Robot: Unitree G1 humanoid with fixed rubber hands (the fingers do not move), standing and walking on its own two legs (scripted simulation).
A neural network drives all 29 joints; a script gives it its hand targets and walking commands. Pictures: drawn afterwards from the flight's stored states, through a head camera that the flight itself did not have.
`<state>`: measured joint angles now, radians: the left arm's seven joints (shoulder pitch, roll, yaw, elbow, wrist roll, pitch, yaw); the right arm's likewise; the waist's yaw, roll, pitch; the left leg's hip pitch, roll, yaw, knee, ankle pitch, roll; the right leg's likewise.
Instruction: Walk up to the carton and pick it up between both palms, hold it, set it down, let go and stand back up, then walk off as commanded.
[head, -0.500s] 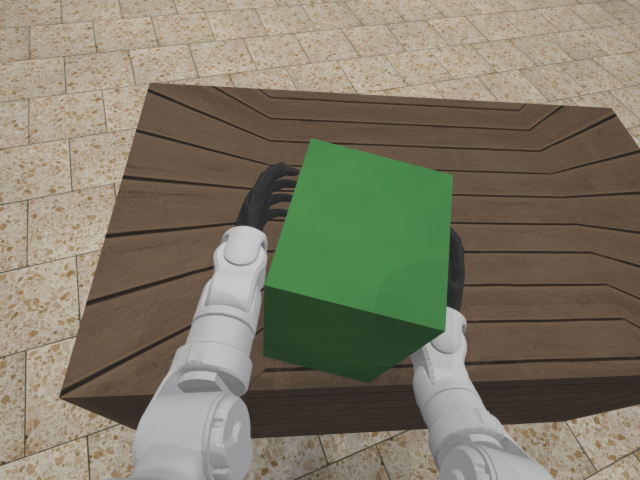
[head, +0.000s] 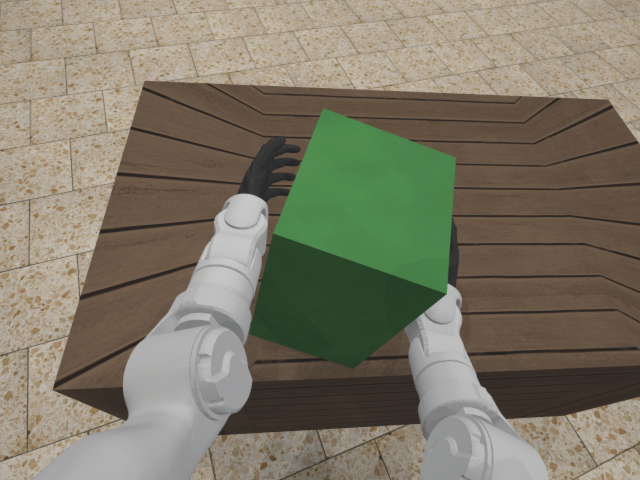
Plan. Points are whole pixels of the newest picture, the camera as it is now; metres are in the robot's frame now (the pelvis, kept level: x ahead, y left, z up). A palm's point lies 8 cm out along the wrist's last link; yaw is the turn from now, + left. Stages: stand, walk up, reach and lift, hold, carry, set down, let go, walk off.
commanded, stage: set down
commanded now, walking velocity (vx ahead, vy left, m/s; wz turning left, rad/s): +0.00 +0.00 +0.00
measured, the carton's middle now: (340, 256) +0.40 -0.03 +0.02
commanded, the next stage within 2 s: none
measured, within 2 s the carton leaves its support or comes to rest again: neither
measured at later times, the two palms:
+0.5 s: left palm (241, 198) +0.48 +0.10 +0.04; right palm (421, 260) +0.39 -0.14 +0.02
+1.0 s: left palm (251, 205) +0.46 +0.08 +0.05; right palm (433, 274) +0.37 -0.16 +0.01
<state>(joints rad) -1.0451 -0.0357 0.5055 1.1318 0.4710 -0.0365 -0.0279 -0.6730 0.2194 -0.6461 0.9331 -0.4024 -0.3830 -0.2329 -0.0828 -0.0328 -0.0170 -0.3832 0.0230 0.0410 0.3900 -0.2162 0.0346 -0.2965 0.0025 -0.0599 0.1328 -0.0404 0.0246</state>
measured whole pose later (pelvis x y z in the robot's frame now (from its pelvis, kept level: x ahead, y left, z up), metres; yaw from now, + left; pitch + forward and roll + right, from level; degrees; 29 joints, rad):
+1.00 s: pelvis +0.00 +0.00 +0.00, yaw +0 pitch +14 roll -3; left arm -1.01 -0.01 0.52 1.18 0.49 -0.17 -0.02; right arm -0.71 0.20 -0.69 1.06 -0.41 -0.53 -0.23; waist -0.08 0.00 -0.02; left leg -0.43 0.03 0.04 0.41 -0.22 0.02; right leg -0.34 0.00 -0.06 0.14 -0.04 0.03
